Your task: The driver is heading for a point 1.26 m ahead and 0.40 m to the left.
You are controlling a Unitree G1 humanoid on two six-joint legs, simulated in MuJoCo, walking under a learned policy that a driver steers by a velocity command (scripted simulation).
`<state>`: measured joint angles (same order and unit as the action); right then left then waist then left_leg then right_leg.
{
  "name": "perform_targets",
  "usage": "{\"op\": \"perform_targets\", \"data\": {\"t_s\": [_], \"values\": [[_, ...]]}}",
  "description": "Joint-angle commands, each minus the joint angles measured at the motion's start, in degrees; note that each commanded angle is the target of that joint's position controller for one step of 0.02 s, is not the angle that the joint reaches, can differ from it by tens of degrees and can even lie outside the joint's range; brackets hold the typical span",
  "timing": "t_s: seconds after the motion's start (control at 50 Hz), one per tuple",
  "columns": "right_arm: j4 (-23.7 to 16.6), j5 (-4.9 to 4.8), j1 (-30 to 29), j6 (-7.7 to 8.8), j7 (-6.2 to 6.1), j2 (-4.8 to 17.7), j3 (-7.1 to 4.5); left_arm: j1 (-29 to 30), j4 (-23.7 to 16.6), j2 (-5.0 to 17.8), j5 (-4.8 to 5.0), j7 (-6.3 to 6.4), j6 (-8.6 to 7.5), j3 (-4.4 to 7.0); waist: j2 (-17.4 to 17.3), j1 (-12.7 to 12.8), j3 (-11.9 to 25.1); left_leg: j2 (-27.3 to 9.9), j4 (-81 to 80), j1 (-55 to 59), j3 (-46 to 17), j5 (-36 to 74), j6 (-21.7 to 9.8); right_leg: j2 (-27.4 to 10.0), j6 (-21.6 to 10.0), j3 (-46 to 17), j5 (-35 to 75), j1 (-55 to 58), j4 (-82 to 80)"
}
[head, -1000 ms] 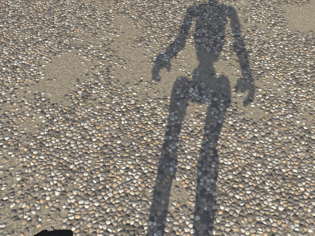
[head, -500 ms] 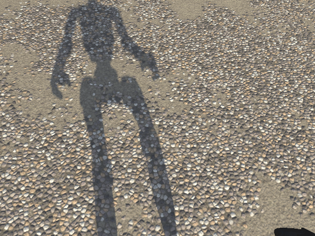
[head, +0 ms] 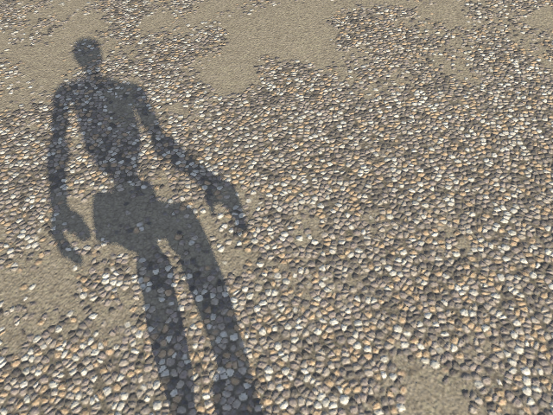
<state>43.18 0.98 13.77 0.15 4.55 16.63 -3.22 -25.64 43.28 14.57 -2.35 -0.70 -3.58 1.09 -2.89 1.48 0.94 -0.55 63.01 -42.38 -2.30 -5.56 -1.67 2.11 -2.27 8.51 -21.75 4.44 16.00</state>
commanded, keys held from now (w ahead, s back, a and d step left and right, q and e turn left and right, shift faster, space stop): w+q+shift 0.62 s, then w+shift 0.30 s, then w+e+shift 0.08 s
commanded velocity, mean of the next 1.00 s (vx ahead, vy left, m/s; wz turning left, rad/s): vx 0.97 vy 0.00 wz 0.65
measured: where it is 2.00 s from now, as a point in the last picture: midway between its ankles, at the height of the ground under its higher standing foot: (118, 175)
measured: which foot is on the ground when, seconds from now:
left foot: up 0.00-0.20, down 0.22-0.64, up 0.66-1.00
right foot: down 0.00-0.18, up 0.20-0.62, down 0.64-1.00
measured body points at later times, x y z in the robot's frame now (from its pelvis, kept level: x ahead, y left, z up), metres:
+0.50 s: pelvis +0.41 +0.05 +0.00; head +0.43 +0.06 +0.45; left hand +0.57 +0.33 -0.05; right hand +0.48 -0.24 -0.12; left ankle +0.28 +0.03 -0.73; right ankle +0.67 -0.08 -0.66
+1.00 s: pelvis +0.82 +0.23 -0.01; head +0.84 +0.26 +0.44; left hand +0.55 +0.35 -0.13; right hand +1.18 +0.29 -0.04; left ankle +0.90 +0.44 -0.70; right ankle +0.77 +0.01 -0.73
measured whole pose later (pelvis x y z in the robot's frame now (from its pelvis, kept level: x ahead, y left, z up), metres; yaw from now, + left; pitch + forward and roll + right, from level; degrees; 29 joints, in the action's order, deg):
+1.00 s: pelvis +0.82 +0.23 -0.01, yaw +41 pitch +3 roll -2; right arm 33.9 2.6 -5.4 3.0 5.1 16.9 1.5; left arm -34.5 54.6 17.0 -0.9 -1.2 -6.1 2.0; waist -0.9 7.2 -0.3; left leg -1.6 39.7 -40.9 0.8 -2.5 -6.2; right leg -0.3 1.6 5.1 -19.7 11.0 6.1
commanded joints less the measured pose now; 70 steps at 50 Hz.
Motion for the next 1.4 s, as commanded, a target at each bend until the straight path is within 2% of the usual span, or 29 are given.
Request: {"op": "perform_targets", "data": {"t_s": [0.02, 0.12, 0.16, 0.2, 0.22, 0.24, 0.26, 0.32, 0.38, 0.44, 0.54, 0.58, 0.62, 0.64, 0.66, 0.68, 0.72, 0.78, 0.96, 1.0, 1.04, 1.06, 1.08, 1.1, 1.12, 1.16, 1.24, 1.32, 1.4], "values": [[-4.84, 0.04, -8.82, 0.78, 0.52, 4.0, -0.39, 1.72, -1.38, 6.43, 0.06, 0.44, -2.3, 1.66, 6.26, -0.15, -10.93, -0.72, -4.97, -7.1, 3.04, 5.37, -1.86, -13.15, -0.45, -0.3, 24.46, -4.39, -12.22], [-6.52, -0.39, -10.88, 0.37, 0.59, 2.38, 1.5, 0.27, 2.26, 9.16, 0.36, 2.26, -2.62, 1.64, 8.3, -2.18, -6.72, 4.09, -18.81, 8.55, 15.03, 3.85, -7.77, -13.63, 1.98, 6.73, 76.8, 1.59, -5.34], [-3.49, -0.8, 1.39, 0.04, -0.3, 5.72, 0.43, 3.09, 1.96, 13.05, -0.67, 3.62, -0.9, 2.85, 11.65, -9.24, 0.99, 7.4, -19.15, 19.29, 14.91, -2.56, -9.97, -15.57, 2.39, 6.56, 94.64, 6.0, 11.35], [3.03, -0.48, 23.52, 0.21, -1.76, 11.53, -2.7, 9.28, -0.09, 15.43, -0.83, 3.39, 0.62, 3.79, 9.04, -19.89, 8.93, 7.87, -24.52, 44.15, 7.46, -11.72, -13.95, -14.55, 0.23, 4.66, 82.44, -7.33, 45.02], [3.82, -0.93, 20.69, -0.04, -3.0, 13.14, -3.59, 11.69, -0.55, 7.33, -0.94, 1.6, -0.15, 1.71, -2.5, -15.51, 3.18, 1.91, -26.87, 48.56, -3.54, -17.85, -15.98, -4.06, -0.43, 3.25, 22.04, -25.17, 65.88], [1.49, -0.1, 12.47, -0.71, -3.12, 16.21, -3.97, 11.03, -6.53, 2.03, 0.02, 0.61, -1.62, 0.15, -11.81, -6.86, 2.93, -8.2, -37.58, 55.42, -36.33, -23.62, -25.4, 4.4, 2.06, -5.81, -4.72, -49.21, 80.97], [0.17, -0.56, 12.21, -0.38, -3.05, 15.51, -4.32, 13.46, -8.77, 5.81, -0.48, 0.53, -3.18, 0.09, -3.46, -8.23, 4.37, -11.94, -47.41, 55.24, -46.47, -27.59, -25.74, 1.17, 1.09, -15.19, -1.1, -53.26, 78.8], [1.23, 0.14, 9.01, 1.49, -4.09, 9.64, -2.86, 14.29, -8.08, 7.54, -1.66, 0.57, -3.23, -0.34, 8.72, -1.15, -5.65, -7.44, -52.02, 35.84, -34.13, -20.46, -19.84, -5.78, 2.13, -15.19, 2.76, -46.33, 62.73], [0.75, -0.73, 7.6, 3.79, -4.16, 9.25, -2.08, 16.05, -9.11, 6.46, -2.63, 0.17, 0.08, -1.17, 7.18, 0.88, -8.44, -1.52, -54.52, 23.26, -23.91, -12.84, -18.55, -8.67, 5.3, -11.93, 3.68, -41.4, 51.18], [1.02, -1.08, 9.37, 4.36, -4.07, 9.68, -2.44, 27.18, -13.52, 4.85, -1.09, -0.78, 0.28, -2.17, 4.18, -3.19, -10.33, 2.25, -55.78, 19.17, -19.27, -1.62, -15.57, -8.03, 6.66, -8.64, 17.61, -37.63, 33.82], [2.44, -1.41, 13.06, 4.2, -4.15, 11.96, -3.51, 32.41, -15.82, 5.28, 0.28, -0.68, -0.48, -2.18, -0.46, -7.55, -4.6, 0.47, -49.48, 33.24, -20.15, 23.93, -11.15, -2.97, 4.32, -7.86, 27.19, -31.67, 17.24], [1.84, -1.27, 10.66, 4.37, -4.63, 13.82, -3.94, 26.03, -14.11, 8.45, 0.41, 0.19, -0.8, -0.84, -0.7, -4.02, 0.77, 0.47, -40.8, 36.26, -20.67, 37.5, -8.33, -0.01, 3.35, -8.71, 22.63, -19.96, 13.68], [0.54, -0.25, 4.3, 5.02, -4.14, 16.57, -4.48, 4.57, -8.86, 14.45, 1.2, 2.09, -1.16, 2.16, -0.8, 8.76, 11.76, 2.11, -17.01, 30.78, -19.76, 37.82, -6.2, -2.33, 2.02, -10.54, 13.22, 3.03, 15.45], [-0.64, 0.29, 3.29, 5.83, -4.25, 8.99, -2.57, -8.24, -6.19, 17.93, -0.4, 3.46, -1.38, 3.78, 6.77, 12.39, 18.77, 5.03, 2.62, 22.3, -15.07, 11.83, -6.39, -13.88, 0.44, -21.38, -6.57, 15.55, 15.98], [-4.08, -2.98, 11.17, 5.76, -3.91, 1.1, -0.05, -3.03, -6.64, 21.73, -2.35, 2.93, -1.4, 4.45, 28.95, 3.17, 26.0, 11.0, 17.52, 6.93, -8.59, -22.48, -4.15, -29.54, -5.76, -56.58, -18.86, 23.82, 2.16], [-2.13, -1.22, 9.56, 4.88, -4.35, 5.84, 0.26, 4.11, -7.46, 16.98, -1.57, 2.12, -0.86, 4.67, 20.22, 2.81, 19.06, 5.39, 19.8, 0.37, -6.81, -16.17, -5.33, -26.25, -7.54, -60.03, -29.67, 16.46, -1.93], [-2.01, 0.78, 2.01, 3.96, -3.17, 7.65, -0.1, 8.23, -5.88, 8.59, -1.07, 1.24, -0.8, 2.91, 5.68, 2.31, 6.04, 0.94, 14.37, 1.82, -4.55, -9.14, -4.8, -20.6, -6.73, -41.29, -14.14, 0.78, -1.25], [-4.81, 1.82, -2.23, 2.75, -1.37, 3.53, 1.36, 3.6, 0.18, 5.59, -0.56, 0.63, -2.26, 1.82, 7.41, -0.01, -0.48, -1.12, 8.91, 2.21, -6.18, -10.99, -4.31, -16.52, -5.95, -29.37, -1.17, -8.3, -3.58], [-12.24, 1.42, -19.94, 3.23, 1.16, 2.8, 4.2, -1.33, 6.01, 10.8, 1.85, -0.61, -4.01, 2.3, 5.03, -1.02, -9.56, -1.06, -23.13, 15.24, 6.12, 7.45, -4.63, -14.05, -5.61, -8.47, 29.64, -17.83, -18.5], [-11.27, 1.83, -17.84, 3.44, -0.11, 4.47, 3.61, -2.56, 7.21, 14.06, 1.81, -0.45, -3.69, 2.78, 6.7, -2.76, -5.79, 1.99, -25.65, 20.57, 7.28, 2.5, -5.45, -14.41, -5.44, -7.18, 56.25, -9.87, -9.69], [-5.86, 2.45, 0.0, 3.73, -2.08, 8.2, 1.54, -2.15, 7.87, 16.95, 1.68, 0.47, -2.7, 3.29, 8.82, -11.85, 5.22, 4.89, -28.48, 41.08, 5.87, -3.91, -6.11, -13.94, -4.05, -6.81, 67.76, -10.33, 14.5], [-2.98, 3.22, 9.67, 3.78, -3.43, 12.08, -0.15, -1.59, 7.16, 15.1, 1.73, 0.49, -2.58, 2.75, 7.95, -16.07, 10.46, -1.37, -27.99, 56.05, 0.02, -8.55, -6.09, -10.85, -3.37, -6.85, 53.27, -21.63, 31.71], [-2.2, 4.61, 13.63, 4.4, -4.53, 17.41, -1.55, -5.88, 4.91, 4.54, 1.69, 0.09, -2.61, 0.84, -8.68, -10.92, 18.56, -20.23, -31.86, 68.93, -23.27, -26.35, -6.94, -3.56, -3.34, -7.94, -1.88, -36.8, 55.13], [-3.4, 3.35, 13.58, 3.9, -4.64, 17.53, -1.82, -6.68, 3.19, 6.67, 3.84, 0.35, -2.29, 1.4, -9.98, -10.33, 25.88, -27.2, -44.36, 67.64, -45.3, -32.49, -8.89, -0.69, -4.14, -14.13, -4.3, -43.17, 66.58], [-2.47, 2.45, 8.27, 3.96, -4.61, 13.19, -1.33, 0.03, 2.44, 9.55, 3.28, 0.59, -1.75, 2.32, -3.21, -8.38, 14.17, -22.85, -45.7, 59.2, -35.93, -30.73, -8.3, -4.58, -4.4, -13.94, 3.5, -47.6, 66.19], [-1.3, 2.08, 2.96, 5.07, -4.31, 7.06, -0.21, 3.32, 3.26, 6.61, 2.4, -0.38, -1.05, 1.75, -0.31, -4.69, 1.98, -17.84, -48.05, 44.05, -20.1, -15.05, -7.15, -8.13, -3.55, -12.94, 8.5, -45.39, 60.06], [2.35, -0.19, 4.19, 7.15, -4.07, 2.71, 0.69, 6.31, 2.32, 2.92, 1.03, -2.03, 2.67, 1.79, -1.35, -0.29, -3.9, -14.84, -53.59, 36.47, -3.94, -1.54, -4.93, -10.83, -2.24, -12.11, 9.38, -45.46, 56.39], [4.15, 0.14, 3.2, 8.08, -4.29, 0.77, 1.46, 16.43, -2.34, 0.55, 0.71, -3.17, 2.33, 0.43, -0.62, 1.28, -9.1, -8.68, -54.6, 31.75, 12.27, 25.39, -3.08, -7.89, -2.02, -6.55, 21.29, -44.05, 42.21], [5.83, -1.38, 5.81, 8.83, -5.44, 7.35, 0.68, 14.68, -0.36, 1.31, -0.21, -4.18, 0.7, -0.32, 0.16, 2.51, -5.65, -9.01, -48.07, 32.32, 15.13, 46.22, -2.33, 1.52, -3.26, 1.02, 32.93, -22.93, 20.25]]}}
